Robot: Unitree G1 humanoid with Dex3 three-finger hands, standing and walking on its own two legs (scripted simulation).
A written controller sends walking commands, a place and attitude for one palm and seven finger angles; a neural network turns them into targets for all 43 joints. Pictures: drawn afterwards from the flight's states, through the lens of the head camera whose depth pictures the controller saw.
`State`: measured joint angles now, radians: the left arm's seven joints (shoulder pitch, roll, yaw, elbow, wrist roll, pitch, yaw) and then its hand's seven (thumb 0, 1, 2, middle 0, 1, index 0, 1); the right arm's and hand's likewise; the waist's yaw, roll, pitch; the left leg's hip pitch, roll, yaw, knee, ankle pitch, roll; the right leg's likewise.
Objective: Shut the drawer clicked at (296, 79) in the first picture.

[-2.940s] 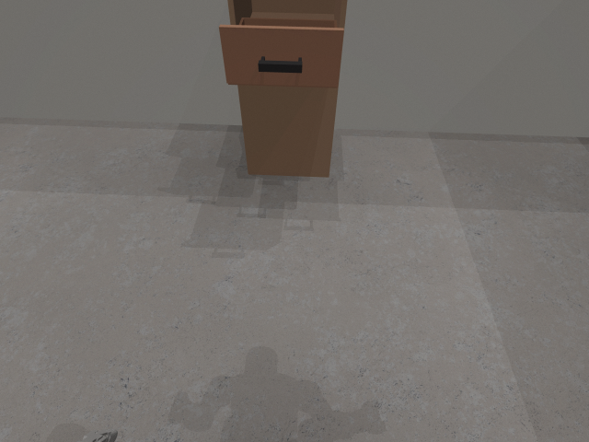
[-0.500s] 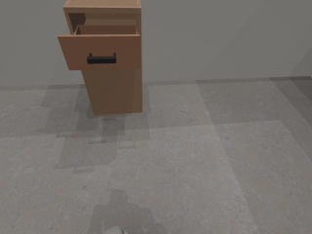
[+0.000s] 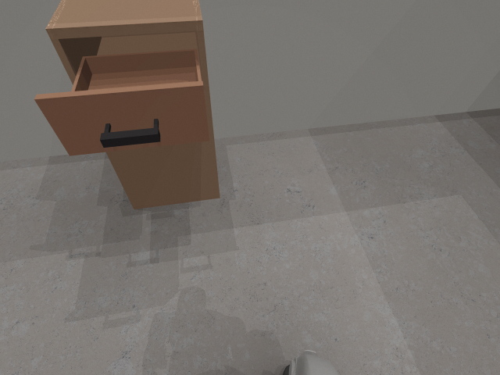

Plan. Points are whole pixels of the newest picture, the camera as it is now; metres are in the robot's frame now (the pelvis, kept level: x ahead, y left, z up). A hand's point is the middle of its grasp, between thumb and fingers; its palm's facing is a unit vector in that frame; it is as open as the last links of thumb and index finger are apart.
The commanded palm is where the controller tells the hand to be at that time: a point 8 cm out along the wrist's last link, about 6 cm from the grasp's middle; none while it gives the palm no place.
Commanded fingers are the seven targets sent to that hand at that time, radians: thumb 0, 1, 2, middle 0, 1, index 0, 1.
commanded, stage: turn to face it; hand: left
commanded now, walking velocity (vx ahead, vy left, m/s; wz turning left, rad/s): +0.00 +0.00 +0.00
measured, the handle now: (131, 131) +0.65 +0.32 -0.03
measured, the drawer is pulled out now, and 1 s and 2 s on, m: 0.29 0.29 0.29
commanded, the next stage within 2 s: take the last steps up to it in 0.46 s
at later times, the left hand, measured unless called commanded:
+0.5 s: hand (160, 364) +0.17 +0.18 -0.19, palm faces +0.18 -0.97 -0.16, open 7.2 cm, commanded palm none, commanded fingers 0.00 0.90 0.90 -0.20 -0.30 -0.20 -0.30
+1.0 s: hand out of the picture +0.10 +0.12 -0.16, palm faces +0.32 -0.92 -0.21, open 7.4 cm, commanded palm none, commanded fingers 0.00 0.90 0.90 -0.20 -0.30 -0.20 -0.30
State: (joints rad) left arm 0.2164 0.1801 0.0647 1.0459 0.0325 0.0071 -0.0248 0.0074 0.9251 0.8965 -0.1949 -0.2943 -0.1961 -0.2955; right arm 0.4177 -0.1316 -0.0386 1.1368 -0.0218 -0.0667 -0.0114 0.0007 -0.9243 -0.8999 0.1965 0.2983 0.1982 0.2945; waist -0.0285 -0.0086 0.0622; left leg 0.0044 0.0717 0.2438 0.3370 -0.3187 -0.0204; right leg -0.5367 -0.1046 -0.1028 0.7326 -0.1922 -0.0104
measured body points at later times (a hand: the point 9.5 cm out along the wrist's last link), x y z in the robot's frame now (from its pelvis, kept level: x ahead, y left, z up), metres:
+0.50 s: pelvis +0.13 -0.01 -0.01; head +0.14 +0.02 +0.44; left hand +0.16 +0.23 -0.18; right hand +0.21 -0.24 -0.15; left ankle +0.16 +0.08 -0.74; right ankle +0.14 -0.13 -0.72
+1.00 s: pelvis +0.20 -0.03 +0.00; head +0.21 -0.05 +0.45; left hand +0.08 +0.17 -0.14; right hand +0.30 -0.25 -0.16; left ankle +0.20 +0.12 -0.68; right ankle +0.17 -0.14 -0.74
